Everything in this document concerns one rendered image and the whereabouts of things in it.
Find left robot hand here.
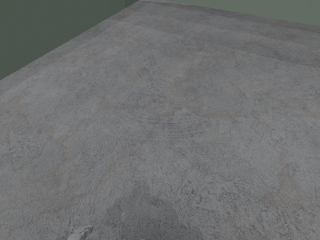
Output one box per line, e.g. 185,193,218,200
67,225,94,240

